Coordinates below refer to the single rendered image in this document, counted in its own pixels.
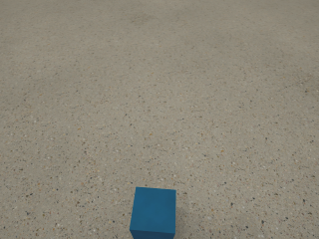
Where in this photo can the carton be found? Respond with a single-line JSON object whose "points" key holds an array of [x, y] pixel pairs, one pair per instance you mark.
{"points": [[153, 214]]}

